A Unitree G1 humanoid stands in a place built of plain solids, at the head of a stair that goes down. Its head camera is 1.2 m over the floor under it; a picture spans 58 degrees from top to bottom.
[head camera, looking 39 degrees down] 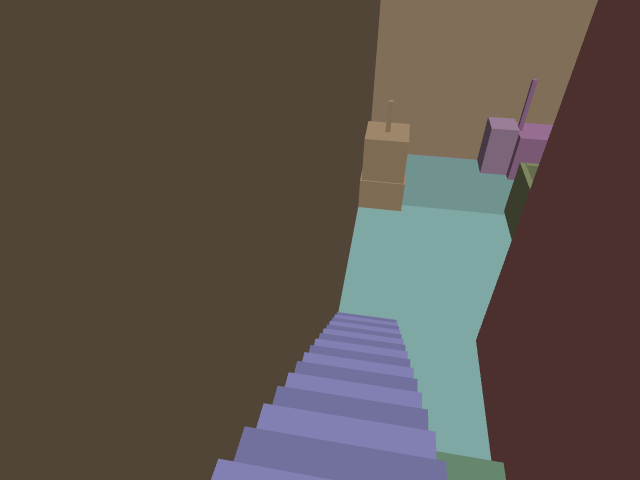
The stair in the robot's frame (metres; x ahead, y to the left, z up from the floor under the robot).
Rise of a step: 0.21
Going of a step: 0.24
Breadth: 0.87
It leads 10 degrees to the right of straight ahead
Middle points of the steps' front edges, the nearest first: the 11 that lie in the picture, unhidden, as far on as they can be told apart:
0.89 -0.09 -0.63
1.12 -0.14 -0.84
1.36 -0.18 -1.05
1.59 -0.22 -1.26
1.83 -0.26 -1.48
2.06 -0.30 -1.69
2.30 -0.34 -1.90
2.53 -0.38 -2.11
2.77 -0.43 -2.32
3.00 -0.47 -2.53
3.23 -0.51 -2.74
